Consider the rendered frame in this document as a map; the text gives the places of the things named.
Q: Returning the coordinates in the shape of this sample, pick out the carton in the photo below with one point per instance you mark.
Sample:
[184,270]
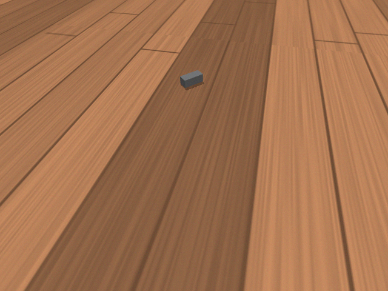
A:
[191,78]

